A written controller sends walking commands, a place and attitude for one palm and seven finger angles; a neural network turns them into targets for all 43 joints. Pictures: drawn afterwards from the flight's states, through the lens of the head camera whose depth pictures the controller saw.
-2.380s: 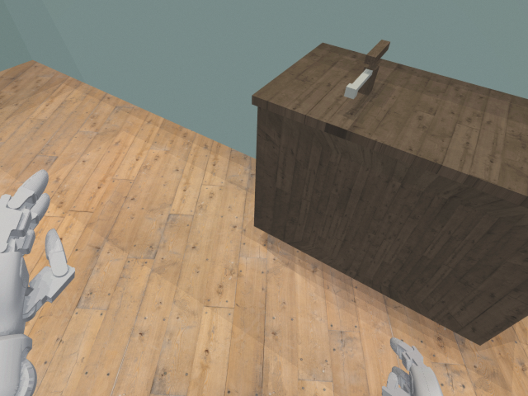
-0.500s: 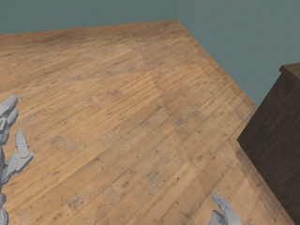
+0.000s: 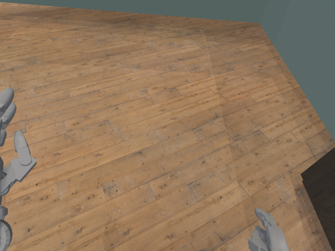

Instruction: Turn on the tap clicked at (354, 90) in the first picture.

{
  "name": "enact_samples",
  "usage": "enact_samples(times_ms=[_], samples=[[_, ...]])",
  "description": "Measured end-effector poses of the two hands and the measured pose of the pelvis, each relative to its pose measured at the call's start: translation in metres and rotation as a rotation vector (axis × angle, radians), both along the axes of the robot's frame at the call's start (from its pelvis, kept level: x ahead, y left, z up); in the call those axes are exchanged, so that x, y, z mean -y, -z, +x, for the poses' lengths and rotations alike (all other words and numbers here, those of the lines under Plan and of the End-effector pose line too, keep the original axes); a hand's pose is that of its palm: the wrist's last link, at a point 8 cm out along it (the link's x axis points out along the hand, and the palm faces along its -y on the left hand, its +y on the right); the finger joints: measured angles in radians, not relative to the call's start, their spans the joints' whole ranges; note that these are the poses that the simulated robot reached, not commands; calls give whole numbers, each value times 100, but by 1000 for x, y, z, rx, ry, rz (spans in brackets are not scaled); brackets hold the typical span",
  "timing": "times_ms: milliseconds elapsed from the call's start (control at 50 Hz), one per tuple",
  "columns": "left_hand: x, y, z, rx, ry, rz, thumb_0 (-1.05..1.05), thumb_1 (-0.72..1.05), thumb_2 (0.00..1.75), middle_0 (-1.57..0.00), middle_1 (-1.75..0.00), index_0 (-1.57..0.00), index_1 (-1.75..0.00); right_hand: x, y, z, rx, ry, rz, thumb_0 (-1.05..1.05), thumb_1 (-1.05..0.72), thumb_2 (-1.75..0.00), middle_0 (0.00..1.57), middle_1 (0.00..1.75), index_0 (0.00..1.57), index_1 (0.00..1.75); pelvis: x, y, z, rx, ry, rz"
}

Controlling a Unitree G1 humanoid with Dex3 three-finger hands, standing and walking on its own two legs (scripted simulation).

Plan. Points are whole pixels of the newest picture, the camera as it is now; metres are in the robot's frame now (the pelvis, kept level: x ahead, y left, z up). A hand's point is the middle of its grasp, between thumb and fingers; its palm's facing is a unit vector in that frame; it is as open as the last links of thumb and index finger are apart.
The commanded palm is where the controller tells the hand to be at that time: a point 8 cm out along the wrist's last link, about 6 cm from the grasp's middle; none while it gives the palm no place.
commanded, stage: walk around to get in front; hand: left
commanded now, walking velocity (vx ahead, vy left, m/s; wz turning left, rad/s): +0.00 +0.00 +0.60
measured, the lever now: out of the picture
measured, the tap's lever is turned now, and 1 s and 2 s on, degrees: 0 0 0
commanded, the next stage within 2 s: walk to a spot facing it in 1.92 s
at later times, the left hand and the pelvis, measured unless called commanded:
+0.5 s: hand out of the picture +0.13 +0.26 +0.17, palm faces +0.60 -0.67 -0.43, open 7.4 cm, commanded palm +0.06 +0.29 +0.19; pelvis -0.01 -0.02 +0.02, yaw +19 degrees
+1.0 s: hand out of the picture +0.14 +0.36 +0.22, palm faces +0.73 -0.54 -0.42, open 7.4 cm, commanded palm +0.08 +0.38 +0.19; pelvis +0.07 +0.06 +0.01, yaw +29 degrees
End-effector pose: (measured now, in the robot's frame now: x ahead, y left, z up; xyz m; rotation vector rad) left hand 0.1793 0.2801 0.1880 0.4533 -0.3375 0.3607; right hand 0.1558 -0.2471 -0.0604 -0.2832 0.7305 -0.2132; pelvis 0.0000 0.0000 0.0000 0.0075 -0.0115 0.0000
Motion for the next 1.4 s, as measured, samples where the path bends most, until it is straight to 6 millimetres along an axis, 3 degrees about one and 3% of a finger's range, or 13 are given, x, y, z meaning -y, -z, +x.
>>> enact_samples(times_ms=[100, 180, 360, 440, 540, 620, 720, 840, 1000, 1100, 1240, 1320, 1400], samples=[[-5, -16, -27, 8, -7, 32, 1, 89, 90, -21, -30, -21, -31, -49, -4, 5, 9, -129, 119, 1, -91, -90, 20, 30, 20, 30, 0, -10, -10, -1, -75, -45], [-7, -26, -54, -11, -58, 65, 1, 89, 90, -21, -30, -21, -31, -68, 2, 7, -1, -198, 182, 1, -90, -90, 21, 30, 20, 30, 4, -13, -15, -9, -109, -50], [-6, -2, -92, -119, -290, 20, 1, 89, 90, -21, -30, -21, -31, -54, 36, 22, -85, -319, 173, 1, -90, -90, 21, 30, 20, 30, 26, -2, -18, -13, -222, -3], [-2, 6, -100, -156, -332, -42, 1, 89, 90, -21, -30, -21, -31, -36, 31, 32, -129, -335, 103, 1, -91, -90, 21, 30, 20, 30, 27, -11, -11, -9, -282, 27], [-10, -5, -105, -162, -351, 7, 1, 89, 90, -21, -31, -21, -31, -27, 17, 56, -121, -332, 26, 1, -91, -90, 21, 30, 20, 30, 21, -17, -1, -14, -355, 37], [-32, -20, -109, -108, -399, 57, 1, 89, 90, -22, -31, -22, -31, -39, 9, 79, -106, -356, -12, 1, -91, -90, 20, 30, 20, 30, 8, -16, 8, -31, -392, 28], [-67, -15, -113, -20, -463, 52, 1, 89, 90, -21, -31, -21, -31, -82, 7, 108, -69, -405, -33, 1, -91, -90, 20, 30, 20, 30, -22, -2, 24, -43, -413, 17], [-102, 6, -93, 15, -458, 13, 1, 89, 90, -21, -30, -21, -31, -158, 12, 129, -18, -469, 78, 1, -91, -90, 20, 30, 20, 30, -44, 7, 37, 2, -463, 1], [-97, -43, -88, 43, -436, 126, 1, 89, 90, -21, -30, -21, -31, -225, 6, 141, -61, -590, 204, 1, -90, -90, 21, 30, 20, 30, -62, -13, 74, -10, -509, -35], [-113, -43, -81, -23, -559, 142, 1, 89, 90, -21, -30, -21, -31, -232, 21, 168, -111, -613, 208, 1, -90, -90, 21, 30, 20, 30, -71, -15, 107, -13, -531, -34], [-124, 10, -31, -89, -672, 0, 1, 89, 90, -21, -30, -21, -31, -215, 52, 240, -128, -636, 138, 1, -90, -90, 21, 30, 20, 30, -66, 9, 154, 15, -589, -17], [-112, 16, 0, -78, -597, -59, 1, 89, 90, -21, -30, -21, -31, -203, 38, 278, -117, -629, 69, 1, -91, -90, 21, 30, 20, 30, -68, 4, 171, 22, -603, -3], [-113, -11, 16, -79, -537, 37, 2, 89, 90, -22, -31, -22, -31, -199, 14, 309, -87, -594, 23, 1, -91, -90, 20, 30, 20, 30, -76, -7, 192, -3, -618, 8]])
